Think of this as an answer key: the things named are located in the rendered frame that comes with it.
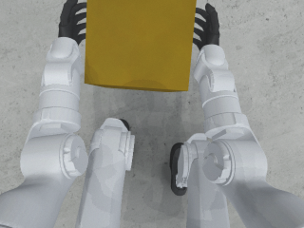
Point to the right robot forearm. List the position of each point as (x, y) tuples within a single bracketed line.
[(219, 97)]

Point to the left robot forearm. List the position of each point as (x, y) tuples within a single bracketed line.
[(58, 109)]

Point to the robot left hand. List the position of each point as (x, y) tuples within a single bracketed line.
[(68, 21)]

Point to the robot right shin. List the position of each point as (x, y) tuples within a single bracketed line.
[(180, 181)]

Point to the robot right hand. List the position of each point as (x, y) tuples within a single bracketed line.
[(210, 33)]

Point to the carton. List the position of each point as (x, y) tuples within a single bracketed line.
[(139, 44)]

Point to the robot left upper arm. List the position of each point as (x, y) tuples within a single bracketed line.
[(50, 164)]

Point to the left robot foot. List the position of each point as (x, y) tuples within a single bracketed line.
[(125, 124)]

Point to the robot right upper arm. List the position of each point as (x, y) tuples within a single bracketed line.
[(239, 169)]

